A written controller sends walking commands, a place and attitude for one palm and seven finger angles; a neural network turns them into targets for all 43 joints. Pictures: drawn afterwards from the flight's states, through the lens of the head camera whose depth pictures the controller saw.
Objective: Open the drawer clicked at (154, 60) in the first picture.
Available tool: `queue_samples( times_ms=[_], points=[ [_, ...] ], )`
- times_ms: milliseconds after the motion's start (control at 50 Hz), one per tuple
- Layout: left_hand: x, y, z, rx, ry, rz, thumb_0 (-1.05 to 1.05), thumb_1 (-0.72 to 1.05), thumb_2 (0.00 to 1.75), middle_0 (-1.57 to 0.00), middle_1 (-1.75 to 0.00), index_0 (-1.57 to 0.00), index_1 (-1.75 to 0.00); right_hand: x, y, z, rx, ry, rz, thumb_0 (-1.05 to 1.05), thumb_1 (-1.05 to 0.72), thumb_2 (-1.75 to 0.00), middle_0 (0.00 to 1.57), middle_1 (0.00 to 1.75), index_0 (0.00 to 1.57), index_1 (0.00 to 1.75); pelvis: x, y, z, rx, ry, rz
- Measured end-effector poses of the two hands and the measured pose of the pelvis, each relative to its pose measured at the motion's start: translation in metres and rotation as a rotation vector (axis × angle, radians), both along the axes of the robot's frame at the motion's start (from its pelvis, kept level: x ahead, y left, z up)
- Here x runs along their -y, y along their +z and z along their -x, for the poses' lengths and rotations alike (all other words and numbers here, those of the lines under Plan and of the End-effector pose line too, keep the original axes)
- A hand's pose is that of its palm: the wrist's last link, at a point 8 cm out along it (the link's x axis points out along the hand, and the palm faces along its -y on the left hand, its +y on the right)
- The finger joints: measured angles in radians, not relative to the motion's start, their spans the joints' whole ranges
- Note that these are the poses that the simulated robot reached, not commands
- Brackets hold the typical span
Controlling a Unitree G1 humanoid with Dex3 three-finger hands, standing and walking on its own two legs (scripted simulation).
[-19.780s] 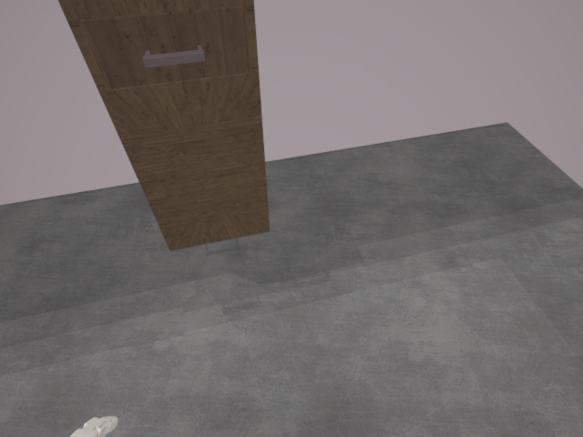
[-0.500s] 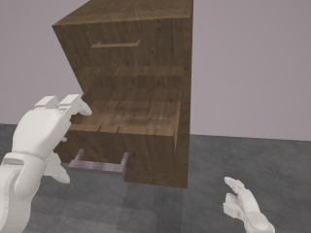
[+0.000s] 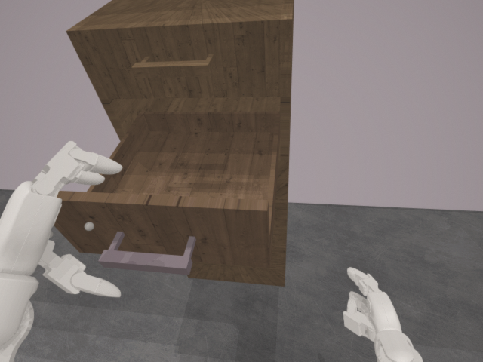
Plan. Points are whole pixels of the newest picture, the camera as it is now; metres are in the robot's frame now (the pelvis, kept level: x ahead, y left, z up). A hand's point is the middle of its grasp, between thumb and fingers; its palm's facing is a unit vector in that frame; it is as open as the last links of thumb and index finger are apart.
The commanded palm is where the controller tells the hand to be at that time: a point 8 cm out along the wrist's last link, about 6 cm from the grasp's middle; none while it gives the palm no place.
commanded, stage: draw the hand back to the body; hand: left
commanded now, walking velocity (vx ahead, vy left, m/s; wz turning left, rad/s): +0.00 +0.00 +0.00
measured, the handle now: (150, 250) +0.26 +0.20 +0.06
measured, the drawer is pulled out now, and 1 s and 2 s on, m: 0.30 0.30 0.30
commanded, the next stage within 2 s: step back with the hand held close in 0.90 s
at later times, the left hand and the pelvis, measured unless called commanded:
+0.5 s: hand (84, 192) +0.23 +0.21 +0.25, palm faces +0.40 -0.81 -0.44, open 10.4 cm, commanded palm +0.17 +0.26 +0.25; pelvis +0.03 -0.01 +0.00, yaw -2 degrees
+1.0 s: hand (76, 199) +0.22 +0.21 +0.24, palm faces +0.45 -0.80 -0.40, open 7.5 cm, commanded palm +0.17 +0.26 +0.25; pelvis +0.03 -0.01 +0.00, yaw -2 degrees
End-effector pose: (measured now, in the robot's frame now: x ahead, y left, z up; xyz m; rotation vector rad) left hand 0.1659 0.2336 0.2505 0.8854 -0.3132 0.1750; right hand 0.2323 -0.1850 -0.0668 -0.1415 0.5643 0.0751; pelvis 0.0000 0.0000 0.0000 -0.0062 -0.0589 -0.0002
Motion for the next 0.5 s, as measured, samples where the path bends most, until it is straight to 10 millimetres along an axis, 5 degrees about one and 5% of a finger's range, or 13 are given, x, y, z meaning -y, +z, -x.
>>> queue_samples(
  times_ms=[80, 180, 320, 500],
  points=[
    [-0.002, 0.007, 0.002, 0.212, -0.061, 0.279, 0.00, -0.41, 0.33, -0.32, -1.15, -0.32, -1.15, 0.010, 0.005, 0.017, 0.011, -0.055, 0.037, 0.02, -0.91, -0.90, 0.20, 0.30, 0.20, 0.30, 0.004, 0.002, -0.007, 0.010, -0.015, -0.003],
    [-0.012, 0.007, -0.009, 0.317, -0.047, 0.399, 0.00, -0.29, 0.39, -0.30, -1.06, -0.30, -1.06, 0.028, 0.000, 0.036, -0.042, -0.112, 0.081, 0.02, -0.90, -0.90, 0.20, 0.30, 0.20, 0.30, 0.006, 0.004, -0.016, 0.017, -0.026, -0.005],
    [-0.009, 0.000, -0.022, 0.239, -0.052, 0.385, 0.00, -0.07, 0.48, -0.28, -0.92, -0.28, -0.92, 0.052, -0.006, 0.047, -0.089, -0.186, 0.109, 0.02, -0.90, -0.90, 0.20, 0.30, 0.20, 0.30, 0.006, 0.005, -0.026, 0.004, -0.043, -0.009],
    [-0.014, 0.009, -0.021, 0.217, -0.012, 0.302, 0.00, 0.24, 0.62, -0.26, -0.72, -0.26, -0.72, 0.054, -0.009, 0.032, -0.084, -0.208, 0.078, 0.02, -0.91, -0.90, 0.20, 0.30, 0.20, 0.30, 0.006, 0.005, -0.032, -0.013, -0.043, -0.012]
  ],
)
